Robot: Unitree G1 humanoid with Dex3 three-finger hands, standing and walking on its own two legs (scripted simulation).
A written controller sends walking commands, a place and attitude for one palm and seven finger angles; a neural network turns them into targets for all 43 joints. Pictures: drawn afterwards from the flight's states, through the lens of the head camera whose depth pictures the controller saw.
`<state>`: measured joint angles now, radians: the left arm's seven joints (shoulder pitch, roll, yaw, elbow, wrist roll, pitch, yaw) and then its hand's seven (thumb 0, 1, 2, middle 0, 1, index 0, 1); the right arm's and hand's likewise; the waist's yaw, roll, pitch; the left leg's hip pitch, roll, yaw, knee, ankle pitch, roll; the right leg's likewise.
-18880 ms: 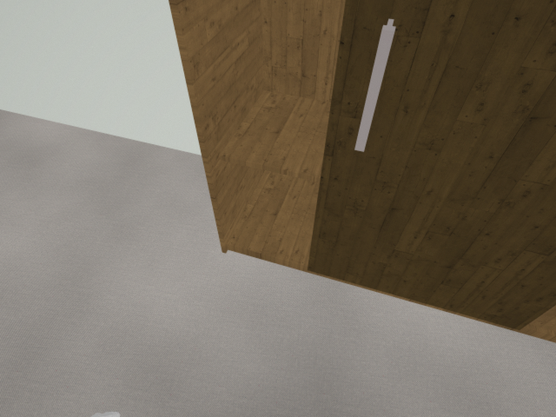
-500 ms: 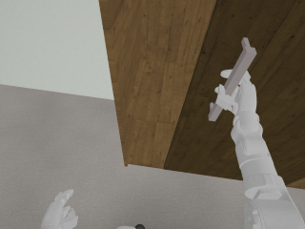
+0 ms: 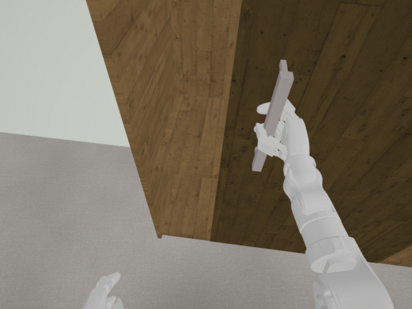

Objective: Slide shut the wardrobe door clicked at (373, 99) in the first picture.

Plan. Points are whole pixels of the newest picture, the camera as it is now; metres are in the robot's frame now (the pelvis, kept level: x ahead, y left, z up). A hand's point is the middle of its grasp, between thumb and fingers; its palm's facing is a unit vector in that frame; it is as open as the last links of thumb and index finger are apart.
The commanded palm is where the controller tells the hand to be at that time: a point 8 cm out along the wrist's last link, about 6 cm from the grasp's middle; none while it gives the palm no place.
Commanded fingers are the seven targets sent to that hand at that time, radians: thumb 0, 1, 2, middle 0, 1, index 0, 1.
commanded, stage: stop walking and hold the door there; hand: right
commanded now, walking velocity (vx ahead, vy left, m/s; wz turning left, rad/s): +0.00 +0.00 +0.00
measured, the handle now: (268, 123) +0.48 -0.09 +0.11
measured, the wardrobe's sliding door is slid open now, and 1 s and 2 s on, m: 0.24 0.24 0.24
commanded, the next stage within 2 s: loosen the grip on the handle in 0.32 s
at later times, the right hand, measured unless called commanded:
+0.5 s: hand (264, 136) +0.42 -0.07 +0.11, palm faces -0.07 +0.98 -0.18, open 6.7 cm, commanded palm +0.38 -0.12 +0.11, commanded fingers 0.00 -0.30 -0.61 0.45 1.40 0.45 1.40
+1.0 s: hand (264, 134) +0.43 -0.08 +0.11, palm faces +0.00 +0.99 -0.14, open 13.9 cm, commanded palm +0.40 -0.13 +0.12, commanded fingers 0.00 0.55 -0.20 0.25 1.15 0.25 1.15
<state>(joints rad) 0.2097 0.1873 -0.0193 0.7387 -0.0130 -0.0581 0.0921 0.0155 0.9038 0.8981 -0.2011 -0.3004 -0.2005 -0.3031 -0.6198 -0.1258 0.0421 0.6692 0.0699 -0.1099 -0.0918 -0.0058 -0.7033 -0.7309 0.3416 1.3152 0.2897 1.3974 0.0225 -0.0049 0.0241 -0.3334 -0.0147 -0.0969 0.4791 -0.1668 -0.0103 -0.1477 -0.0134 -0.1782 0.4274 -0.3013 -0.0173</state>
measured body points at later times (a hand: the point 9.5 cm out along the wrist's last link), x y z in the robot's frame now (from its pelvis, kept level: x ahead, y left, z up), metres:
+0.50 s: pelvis +0.01 +0.01 +0.00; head +0.03 +0.02 +0.45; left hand +0.16 +0.23 -0.12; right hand +0.42 -0.13 +0.13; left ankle +0.05 +0.12 -0.74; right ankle -0.05 -0.09 -0.74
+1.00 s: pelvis -0.03 +0.04 +0.00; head +0.02 +0.03 +0.44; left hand +0.03 +0.31 -0.12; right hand +0.43 -0.13 +0.12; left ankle +0.05 +0.12 -0.74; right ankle -0.05 -0.09 -0.74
